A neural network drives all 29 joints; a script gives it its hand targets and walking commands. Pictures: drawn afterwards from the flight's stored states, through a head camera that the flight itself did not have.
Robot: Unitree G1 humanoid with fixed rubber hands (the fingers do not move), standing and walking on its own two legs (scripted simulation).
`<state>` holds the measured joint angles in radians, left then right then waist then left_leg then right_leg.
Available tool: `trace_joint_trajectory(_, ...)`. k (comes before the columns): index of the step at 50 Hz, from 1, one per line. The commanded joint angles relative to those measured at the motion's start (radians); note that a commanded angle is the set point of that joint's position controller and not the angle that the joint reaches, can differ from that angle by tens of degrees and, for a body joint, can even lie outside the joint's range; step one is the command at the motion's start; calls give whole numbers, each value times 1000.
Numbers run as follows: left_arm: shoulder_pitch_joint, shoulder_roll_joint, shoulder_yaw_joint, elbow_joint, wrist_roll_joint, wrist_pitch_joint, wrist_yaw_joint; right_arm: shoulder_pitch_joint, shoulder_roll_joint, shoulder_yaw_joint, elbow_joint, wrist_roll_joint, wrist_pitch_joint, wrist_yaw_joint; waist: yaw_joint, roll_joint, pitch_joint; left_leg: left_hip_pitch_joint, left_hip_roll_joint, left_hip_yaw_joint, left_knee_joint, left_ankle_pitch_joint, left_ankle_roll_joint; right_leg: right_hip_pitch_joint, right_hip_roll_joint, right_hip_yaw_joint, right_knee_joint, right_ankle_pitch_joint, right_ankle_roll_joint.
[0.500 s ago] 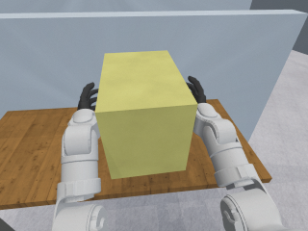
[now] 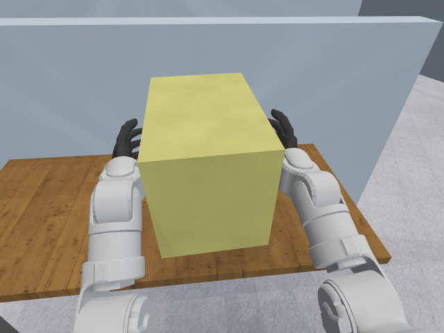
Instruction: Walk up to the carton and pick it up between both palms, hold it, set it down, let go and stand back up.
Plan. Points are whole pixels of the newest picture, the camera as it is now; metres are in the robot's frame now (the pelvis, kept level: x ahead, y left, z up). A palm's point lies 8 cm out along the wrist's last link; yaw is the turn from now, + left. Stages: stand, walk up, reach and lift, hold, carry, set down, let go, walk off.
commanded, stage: hold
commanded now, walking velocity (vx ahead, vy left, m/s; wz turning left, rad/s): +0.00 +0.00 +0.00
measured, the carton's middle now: (205, 155) +0.39 +0.01 +0.19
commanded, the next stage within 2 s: none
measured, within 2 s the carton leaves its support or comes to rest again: neither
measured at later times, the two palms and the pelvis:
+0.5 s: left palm (124, 164) +0.36 +0.15 +0.20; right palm (283, 152) +0.36 -0.12 +0.21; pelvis +0.00 +0.00 +0.00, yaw +0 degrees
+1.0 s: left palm (126, 164) +0.36 +0.15 +0.20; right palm (285, 153) +0.36 -0.12 +0.21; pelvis +0.00 +0.00 +0.00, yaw +0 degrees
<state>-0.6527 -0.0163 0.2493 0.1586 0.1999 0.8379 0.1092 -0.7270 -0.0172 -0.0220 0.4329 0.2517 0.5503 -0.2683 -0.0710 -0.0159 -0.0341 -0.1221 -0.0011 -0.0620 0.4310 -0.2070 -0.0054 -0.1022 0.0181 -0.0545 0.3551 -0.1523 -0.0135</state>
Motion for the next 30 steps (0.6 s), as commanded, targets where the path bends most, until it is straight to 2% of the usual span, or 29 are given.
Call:
trace_joint_trajectory(1,-952,-631,-587,-285,-206,-116,-172,-948,686,439,-394,149,-66,110,-14,79,-576,113,-45,7,-61,292,-14,189,42,25,-34,225,70)
trace_joint_trajectory(2,-979,-655,-619,-322,-225,-121,-168,-1002,700,462,-477,165,-80,113,-13,77,-624,134,-42,-2,-44,332,-17,180,49,17,-28,227,68)
trace_joint_trajectory(4,-974,-645,-603,-276,-203,-114,-165,-988,690,442,-413,153,-72,115,-16,95,-566,121,-44,-4,-53,298,-17,160,44,19,-41,178,68)
trace_joint_trajectory(5,-945,-668,-629,-352,-222,-121,-162,-938,698,448,-451,161,-80,114,-20,109,-597,148,-38,-7,-42,374,-29,175,51,18,-25,243,61)
trace_joint_trajectory(6,-954,-638,-603,-298,-212,-116,-164,-954,683,442,-418,153,-68,112,-12,90,-584,114,-45,3,-56,269,-20,179,39,24,-37,194,69)
trace_joint_trajectory(7,-970,-642,-601,-299,-216,-118,-164,-989,690,455,-449,155,-70,112,-13,63,-624,114,-43,-3,-60,273,-10,195,45,19,-32,197,69)
trace_joint_trajectory(8,-980,-625,-594,-293,-214,-119,-166,-950,693,437,-390,141,-61,114,-9,84,-561,112,-42,1,-67,266,-12,162,41,24,-40,165,62)
trace_joint_trajectory(9,-998,-631,-586,-297,-204,-118,-167,-972,707,432,-398,150,-67,119,-10,79,-563,119,-41,1,-63,262,-11,153,39,23,-40,156,65)
trace_joint_trajectory(10,-960,-621,-577,-285,-192,-113,-168,-955,692,429,-372,138,-66,119,7,68,-537,115,-39,4,-75,252,-7,157,41,19,-45,155,64)
trace_joint_trajectory(12,-965,-629,-576,-232,-207,-113,-173,-996,683,420,-388,129,-73,118,-3,57,-550,101,-47,14,-80,201,-4,162,38,19,-47,128,68)
trace_joint_trajectory(13,-1000,-625,-579,-258,-211,-117,-174,-980,696,405,-373,131,-69,117,-12,71,-552,77,-43,3,-77,208,-6,172,32,27,-38,156,66)
trace_joint_trajectory(14,-965,-650,-593,-249,-209,-114,-174,-994,708,429,-409,140,-74,116,-8,61,-566,85,-42,1,-73,253,-6,202,36,24,-27,202,70)
trace_joint_trajectory(15,-941,-652,-591,-254,-220,-115,-173,-1003,698,442,-434,150,-74,113,-13,74,-595,88,-46,1,-68,254,-3,215,35,29,-31,218,71)
trace_joint_trajectory(16,-982,-640,-599,-283,-214,-119,-172,-1005,720,452,-440,165,-77,107,-9,75,-612,110,-49,-1,-54,292,-11,207,33,34,-28,233,73)
trace_joint_trajectory(17,-982,-656,-618,-293,-221,-115,-170,-991,698,437,-426,161,-76,108,-24,97,-579,125,-39,-9,-53,318,-23,174,43,21,-23,231,70)
trace_joint_trajectory(18,-982,-662,-616,-311,-224,-120,-165,-995,706,446,-440,172,-77,109,-15,84,-618,130,-40,-11,-45,333,-21,182,50,23,-30,218,65)
trace_joint_trajectory(19,-966,-660,-628,-326,-231,-121,-160,-981,704,464,-457,170,-73,108,-19,79,-656,151,-44,-5,-40,340,-16,192,50,22,-27,248,67)
trace_joint_trajectory(20,-956,-635,-588,-280,-209,-116,-162,-975,692,455,-428,163,-63,110,-4,71,-578,107,-47,-2,-56,289,-8,185,47,23,-30,217,70)
trace_joint_trajectory(21,-971,-653,-616,-307,-220,-116,-163,-972,690,442,-441,161,-68,111,-25,93,-605,117,-45,-1,-58,288,-21,193,46,23,-30,209,67)
trace_joint_trajectory(22,-950,-637,-586,-283,-197,-108,-165,-930,691,433,-397,152,-57,111,-11,91,-550,98,-47,1,-60,289,-17,183,43,27,-34,201,67)
trace_joint_trajectory(23,-923,-650,-591,-276,-201,-106,-172,-956,690,441,-421,147,-60,110,-9,71,-561,112,-44,4,-64,285,-11,183,43,20,-35,205,66)
trace_joint_trajectory(24,-953,-632,-591,-273,-212,-106,-179,-918,679,409,-384,135,-52,102,-40,93,-536,98,-51,7,-69,250,-17,189,35,33,-46,193,64)
trace_joint_trajectory(25,-990,-638,-625,-362,-220,-117,-172,-917,698,432,-419,147,-62,108,-36,102,-596,132,-45,2,-53,301,-24,183,45,16,-27,222,65)
trace_joint_trajectory(26,-960,-644,-630,-344,-231,-116,-168,-942,692,461,-447,164,-65,106,-35,85,-630,135,-36,-8,-45,320,-22,204,47,18,-25,247,65)
trace_joint_trajectory(27,-974,-656,-634,-351,-228,-115,-161,-917,687,446,-414,157,-56,108,-39,102,-584,153,-34,-10,-55,344,-34,164,54,14,-26,242,64)
trace_joint_trajectory(28,-917,-641,-608,-311,-210,-102,-165,-927,677,454,-439,157,-57,108,-22,78,-585,141,-35,-2,-53,335,-19,183,52,15,-32,243,66)
trace_joint_trajectory(29,-943,-615,-590,-304,-198,-101,-173,-949,691,458,-429,161,-55,104,-4,65,-568,124,-48,3,-50,306,-20,190,40,22,-34,224,74)
trace_joint_trajectory(30,-917,-619,-568,-264,-177,-91,-177,-965,672,453,-433,155,-56,111,5,70,-522,91,-49,6,-61,280,-14,192,42,17,-32,215,73)
